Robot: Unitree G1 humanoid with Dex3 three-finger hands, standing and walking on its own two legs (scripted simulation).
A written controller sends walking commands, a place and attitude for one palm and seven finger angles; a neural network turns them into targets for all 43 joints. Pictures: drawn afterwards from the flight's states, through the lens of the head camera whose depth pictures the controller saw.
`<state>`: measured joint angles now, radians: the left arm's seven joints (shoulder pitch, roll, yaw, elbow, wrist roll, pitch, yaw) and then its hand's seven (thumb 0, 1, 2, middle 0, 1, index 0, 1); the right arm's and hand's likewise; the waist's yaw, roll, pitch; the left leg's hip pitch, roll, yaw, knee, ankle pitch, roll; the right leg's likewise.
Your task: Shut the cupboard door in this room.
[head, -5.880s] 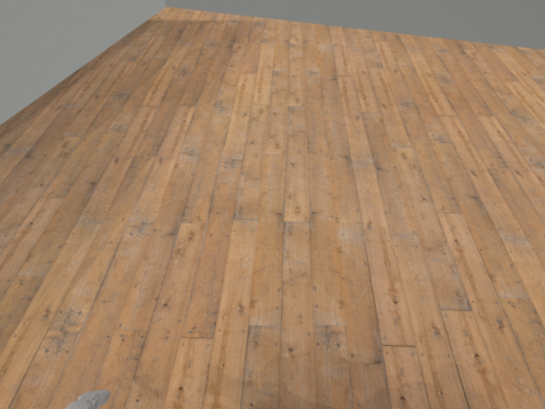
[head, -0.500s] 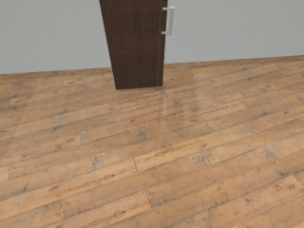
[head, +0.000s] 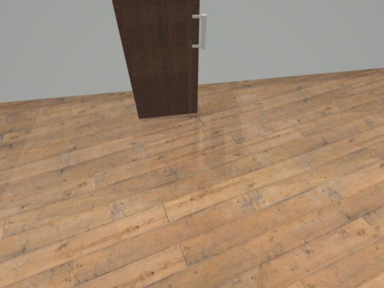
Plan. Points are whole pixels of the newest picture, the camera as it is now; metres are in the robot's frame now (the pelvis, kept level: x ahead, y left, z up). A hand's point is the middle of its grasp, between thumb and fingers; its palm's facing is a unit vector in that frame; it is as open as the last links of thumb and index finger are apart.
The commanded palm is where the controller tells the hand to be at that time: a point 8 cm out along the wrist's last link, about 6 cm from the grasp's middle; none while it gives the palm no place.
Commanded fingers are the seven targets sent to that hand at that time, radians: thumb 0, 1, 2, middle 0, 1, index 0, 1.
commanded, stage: look at it before walking up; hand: left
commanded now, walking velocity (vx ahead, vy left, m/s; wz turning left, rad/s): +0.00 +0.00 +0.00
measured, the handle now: (198, 32) +1.11 +0.03 +0.05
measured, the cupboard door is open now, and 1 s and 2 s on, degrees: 77 77 77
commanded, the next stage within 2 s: walk around to get in front in 0.36 s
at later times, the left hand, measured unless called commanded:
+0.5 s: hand out of the picture -0.01 +0.18 -0.17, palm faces +0.04 -0.97 -0.22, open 7.4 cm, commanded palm none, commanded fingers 0.00 0.90 0.90 -0.20 -0.30 -0.20 -0.30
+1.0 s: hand out of the picture +0.11 +0.16 -0.18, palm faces -0.16 -0.94 -0.29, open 7.4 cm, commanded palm none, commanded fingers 0.00 0.90 0.90 -0.20 -0.30 -0.20 -0.30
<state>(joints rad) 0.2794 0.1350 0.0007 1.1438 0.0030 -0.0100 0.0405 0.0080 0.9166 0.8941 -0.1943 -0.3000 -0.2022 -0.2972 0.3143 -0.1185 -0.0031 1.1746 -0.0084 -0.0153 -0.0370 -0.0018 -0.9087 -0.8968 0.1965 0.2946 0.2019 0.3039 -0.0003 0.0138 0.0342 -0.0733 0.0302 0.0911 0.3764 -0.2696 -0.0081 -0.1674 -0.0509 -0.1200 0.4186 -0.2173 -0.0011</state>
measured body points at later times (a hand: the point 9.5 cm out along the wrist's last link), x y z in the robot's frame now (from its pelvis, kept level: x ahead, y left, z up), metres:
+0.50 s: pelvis -0.01 -0.01 +0.00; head +0.00 -0.01 +0.45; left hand -0.01 +0.23 -0.15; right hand -0.01 -0.24 -0.16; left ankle -0.04 +0.12 -0.74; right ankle +0.01 -0.11 -0.74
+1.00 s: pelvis -0.02 -0.03 -0.03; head +0.03 -0.07 +0.42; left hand +0.11 +0.21 -0.16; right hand -0.03 -0.28 -0.20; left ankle -0.04 +0.12 -0.73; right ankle -0.02 -0.12 -0.75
